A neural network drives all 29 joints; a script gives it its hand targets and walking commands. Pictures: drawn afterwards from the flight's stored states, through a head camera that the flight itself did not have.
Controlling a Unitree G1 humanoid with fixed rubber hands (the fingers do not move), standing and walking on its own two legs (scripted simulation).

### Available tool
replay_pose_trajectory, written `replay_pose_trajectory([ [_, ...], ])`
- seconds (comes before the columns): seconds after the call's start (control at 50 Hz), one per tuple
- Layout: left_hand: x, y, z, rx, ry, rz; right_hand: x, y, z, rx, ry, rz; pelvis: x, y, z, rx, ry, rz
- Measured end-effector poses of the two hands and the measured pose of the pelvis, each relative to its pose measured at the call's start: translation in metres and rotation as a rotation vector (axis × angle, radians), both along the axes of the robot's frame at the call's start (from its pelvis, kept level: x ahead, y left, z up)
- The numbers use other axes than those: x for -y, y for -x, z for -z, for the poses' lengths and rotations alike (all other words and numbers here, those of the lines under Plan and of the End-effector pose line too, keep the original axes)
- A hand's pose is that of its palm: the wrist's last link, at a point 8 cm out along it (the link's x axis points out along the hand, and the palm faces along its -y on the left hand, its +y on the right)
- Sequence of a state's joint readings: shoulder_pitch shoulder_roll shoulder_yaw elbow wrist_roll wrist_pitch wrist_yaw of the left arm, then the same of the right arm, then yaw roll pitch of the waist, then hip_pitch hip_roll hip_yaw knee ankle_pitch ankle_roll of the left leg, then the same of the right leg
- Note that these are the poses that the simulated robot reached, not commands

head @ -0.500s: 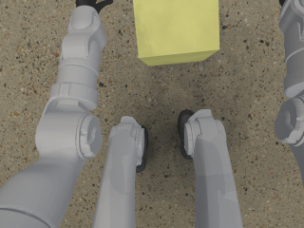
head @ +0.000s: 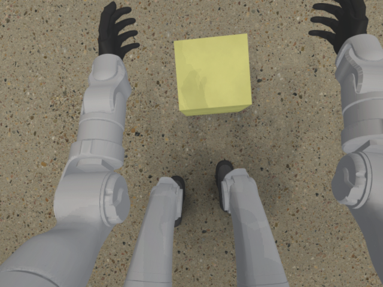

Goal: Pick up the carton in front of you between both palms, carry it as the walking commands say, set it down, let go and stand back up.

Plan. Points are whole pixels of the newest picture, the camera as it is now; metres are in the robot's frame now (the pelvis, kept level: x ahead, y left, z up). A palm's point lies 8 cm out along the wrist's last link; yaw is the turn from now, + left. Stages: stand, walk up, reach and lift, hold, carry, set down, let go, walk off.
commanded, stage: let go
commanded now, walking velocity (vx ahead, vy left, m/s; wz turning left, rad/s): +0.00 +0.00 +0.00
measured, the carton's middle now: (211, 81) +0.53 -0.06 -0.49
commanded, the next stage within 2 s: stand in 1.32 s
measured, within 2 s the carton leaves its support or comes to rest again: neither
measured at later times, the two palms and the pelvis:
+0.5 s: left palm (41, 123) +0.39 +0.19 +0.01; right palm out of the picture +0.37 -0.25 +0.01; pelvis +0.06 +0.00 +0.11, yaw -3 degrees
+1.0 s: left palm out of the picture +0.27 +0.25 +0.10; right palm out of the picture +0.24 -0.22 +0.10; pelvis +0.10 +0.03 +0.16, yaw -3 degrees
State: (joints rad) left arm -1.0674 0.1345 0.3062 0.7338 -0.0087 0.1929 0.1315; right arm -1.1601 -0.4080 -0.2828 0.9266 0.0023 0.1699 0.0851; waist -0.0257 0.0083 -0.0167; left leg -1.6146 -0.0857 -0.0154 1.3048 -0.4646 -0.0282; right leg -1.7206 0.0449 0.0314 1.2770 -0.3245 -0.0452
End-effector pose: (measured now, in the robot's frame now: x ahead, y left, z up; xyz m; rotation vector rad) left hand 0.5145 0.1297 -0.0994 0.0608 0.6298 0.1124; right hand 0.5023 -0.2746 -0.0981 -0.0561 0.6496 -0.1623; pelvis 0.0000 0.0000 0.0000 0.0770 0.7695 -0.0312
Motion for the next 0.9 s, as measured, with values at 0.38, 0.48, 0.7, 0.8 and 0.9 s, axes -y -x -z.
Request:
replay_pose_trajectory([
  [0.38,-0.045,0.089,-0.08,-0.141,-0.119,0.125,-0.009,0.093,-0.077,-0.104,0.062,-0.039,0.001,-0.045,-0.096,0.151,0.039,0.005],
  [0.48,-0.062,0.118,-0.105,-0.152,-0.11,0.118,-0.018,0.124,-0.099,-0.118,0.057,-0.042,-0.001,-0.06,-0.112,0.23,0.052,0.007],
  [0.7,-0.093,0.184,-0.155,-0.153,-0.102,0.116,-0.043,0.191,-0.152,-0.131,0.055,-0.059,-0.01,-0.086,-0.143,0.438,0.08,0.006],
  [0.8,-0.108,0.214,-0.175,-0.162,-0.098,0.115,-0.051,0.222,-0.175,-0.141,0.066,-0.056,-0.016,-0.095,-0.155,0.56,0.094,0.003],
  [0.9,-0.116,0.237,-0.187,-0.17,-0.081,0.125,-0.055,0.247,-0.191,-0.145,0.071,-0.051,-0.023,-0.1,-0.163,0.671,0.107,0.006],
])
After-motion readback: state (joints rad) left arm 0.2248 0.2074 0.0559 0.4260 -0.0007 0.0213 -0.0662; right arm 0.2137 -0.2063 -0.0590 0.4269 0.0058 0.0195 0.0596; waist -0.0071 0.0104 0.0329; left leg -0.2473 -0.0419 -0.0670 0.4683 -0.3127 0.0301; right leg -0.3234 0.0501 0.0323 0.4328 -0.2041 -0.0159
